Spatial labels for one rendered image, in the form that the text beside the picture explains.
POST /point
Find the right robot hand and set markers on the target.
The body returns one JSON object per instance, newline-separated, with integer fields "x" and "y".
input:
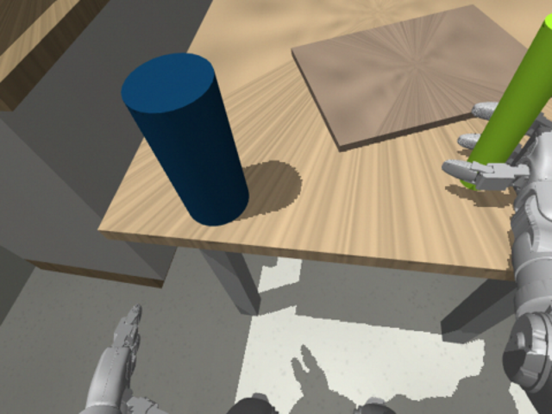
{"x": 525, "y": 165}

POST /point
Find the right robot arm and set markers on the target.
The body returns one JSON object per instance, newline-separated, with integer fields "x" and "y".
{"x": 527, "y": 359}

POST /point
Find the table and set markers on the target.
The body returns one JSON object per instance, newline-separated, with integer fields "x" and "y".
{"x": 387, "y": 204}

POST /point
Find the left robot hand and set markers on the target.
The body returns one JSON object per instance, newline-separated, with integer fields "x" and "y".
{"x": 110, "y": 384}

